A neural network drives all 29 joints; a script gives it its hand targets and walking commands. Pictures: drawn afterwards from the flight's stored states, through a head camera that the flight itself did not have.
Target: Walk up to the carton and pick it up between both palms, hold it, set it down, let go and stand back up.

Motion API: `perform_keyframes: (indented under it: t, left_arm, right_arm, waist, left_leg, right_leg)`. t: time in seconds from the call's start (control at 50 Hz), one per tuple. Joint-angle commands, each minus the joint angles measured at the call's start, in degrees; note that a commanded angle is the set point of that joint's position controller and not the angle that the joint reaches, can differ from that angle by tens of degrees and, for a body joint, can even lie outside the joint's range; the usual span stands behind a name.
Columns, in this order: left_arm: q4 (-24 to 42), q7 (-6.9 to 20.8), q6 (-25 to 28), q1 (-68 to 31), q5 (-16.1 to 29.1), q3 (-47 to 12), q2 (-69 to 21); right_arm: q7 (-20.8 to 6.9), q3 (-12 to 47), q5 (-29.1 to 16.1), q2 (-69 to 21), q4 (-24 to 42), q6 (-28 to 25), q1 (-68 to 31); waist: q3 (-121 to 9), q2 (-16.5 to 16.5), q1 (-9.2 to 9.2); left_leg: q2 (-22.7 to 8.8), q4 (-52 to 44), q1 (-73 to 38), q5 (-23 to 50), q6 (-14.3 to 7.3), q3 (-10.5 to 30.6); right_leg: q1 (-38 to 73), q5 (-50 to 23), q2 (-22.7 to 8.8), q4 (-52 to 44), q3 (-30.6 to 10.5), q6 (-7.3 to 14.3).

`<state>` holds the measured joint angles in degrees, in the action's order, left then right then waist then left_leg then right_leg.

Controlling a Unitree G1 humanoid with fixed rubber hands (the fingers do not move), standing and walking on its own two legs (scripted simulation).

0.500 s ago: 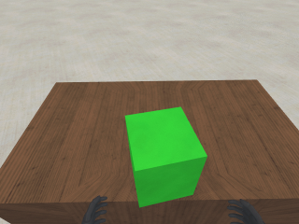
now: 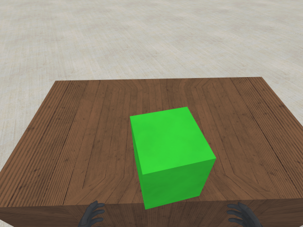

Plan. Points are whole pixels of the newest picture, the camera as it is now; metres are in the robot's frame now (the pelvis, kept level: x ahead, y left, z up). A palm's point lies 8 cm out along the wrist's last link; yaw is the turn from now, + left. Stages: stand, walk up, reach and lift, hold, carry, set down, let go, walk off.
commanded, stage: set down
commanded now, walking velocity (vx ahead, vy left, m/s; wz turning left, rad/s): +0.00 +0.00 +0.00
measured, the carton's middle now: (166, 158) +0.38 -0.02 -0.08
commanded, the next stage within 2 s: let go in 0.18 s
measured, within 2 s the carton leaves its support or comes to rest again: neither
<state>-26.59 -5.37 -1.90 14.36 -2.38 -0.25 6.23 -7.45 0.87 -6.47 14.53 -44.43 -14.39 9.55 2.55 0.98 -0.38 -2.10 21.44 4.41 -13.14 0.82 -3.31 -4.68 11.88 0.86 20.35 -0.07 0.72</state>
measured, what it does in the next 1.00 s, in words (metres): stands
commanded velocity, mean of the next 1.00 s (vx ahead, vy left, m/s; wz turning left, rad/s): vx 0.00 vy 0.00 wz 0.00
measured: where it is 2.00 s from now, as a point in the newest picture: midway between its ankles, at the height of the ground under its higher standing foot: outside the picture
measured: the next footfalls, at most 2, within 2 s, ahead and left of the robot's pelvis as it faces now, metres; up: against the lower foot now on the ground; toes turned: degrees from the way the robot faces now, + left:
none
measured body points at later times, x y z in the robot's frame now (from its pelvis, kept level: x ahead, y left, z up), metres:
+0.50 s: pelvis +0.00 +0.01 +0.00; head +0.00 +0.01 +0.45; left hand +0.17 +0.23 -0.09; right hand +0.16 -0.22 -0.09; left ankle -0.01 +0.12 -0.75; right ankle +0.00 -0.11 -0.75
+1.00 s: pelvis -0.01 +0.00 -0.01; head -0.03 +0.01 +0.44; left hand +0.11 +0.31 -0.11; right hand +0.11 -0.31 -0.09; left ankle -0.01 +0.12 -0.75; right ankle +0.00 -0.11 -0.75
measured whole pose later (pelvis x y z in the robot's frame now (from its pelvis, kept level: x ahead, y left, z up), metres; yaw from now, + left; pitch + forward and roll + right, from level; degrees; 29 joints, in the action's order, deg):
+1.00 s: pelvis -0.01 +0.00 -0.01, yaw +1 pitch -3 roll +0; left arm -48.2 0.6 0.9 10.2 -1.9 0.7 21.2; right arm -0.2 -2.3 1.5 22.6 -44.8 -1.3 12.9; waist 0.0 0.1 -0.5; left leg -1.6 26.5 9.8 -14.2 -0.1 -2.6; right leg -9.7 13.1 0.3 25.3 0.6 0.2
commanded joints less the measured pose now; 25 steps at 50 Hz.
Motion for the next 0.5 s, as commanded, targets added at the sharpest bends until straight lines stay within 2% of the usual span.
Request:
perform_keyframes:
  t: [0.0, 0.1, 0.3, 0.36, 0.48]
  left_arm:
    - [7.4, 0.2, 0.3, -2.2, -0.4, 0.8, 3.2]
    - [7.4, 1.3, -1.1, -2.2, 0.0, 1.5, 4.7]
    - [7.6, 2.6, -3.7, -3.9, 0.6, 1.7, 6.9]
    - [3.9, 3.8, -4.5, -4.6, 0.9, 2.2, 7.9]
    - [4.5, 4.2, -4.9, -5.9, 1.0, 2.6, 9.1]
  right_arm:
    - [0.8, -2.7, 0.8, 6.4, 6.6, -1.0, -2.9]
    - [1.8, -3.5, 2.7, 5.5, 7.7, -0.3, -2.6]
    - [3.6, -4.6, 5.1, 3.5, 8.0, 1.4, -2.5]
    - [4.6, -4.1, 6.3, 1.9, 6.5, 2.0, -2.5]
    - [5.5, -4.9, 7.1, 1.9, 7.4, 2.0, -3.1]
  waist:
    - [-2.8, -0.4, -0.09]
    - [-2.6, -0.1, 0.13]
    - [-2.7, -2.0, 0.51]
    - [-2.0, -0.4, 0.85]
    - [-2.9, -2.0, 0.48]
  left_leg:
    - [2.0, -1.3, -5.0, 11.9, 1.8, 0.4]
    - [2.1, -1.2, -5.3, 12.5, 1.8, 0.3]
    - [1.6, -0.9, -5.3, 13.1, 2.1, 0.2]
    - [2.0, -0.8, -4.9, 12.7, 1.6, -0.3]
    - [1.7, -0.4, -5.6, 14.4, 1.8, -0.3]
  right_leg:
    - [-3.9, -9.3, 0.5, -4.7, 0.1, 1.7]
    - [-3.9, -9.9, 0.6, -5.0, 0.3, 1.5]
    - [-3.6, -9.0, 0.7, -4.6, 0.4, 1.8]
    - [-3.4, -8.8, 0.3, -5.0, -0.1, 1.5]
    - [-3.7, -8.6, 0.5, -4.1, 0.4, 1.6]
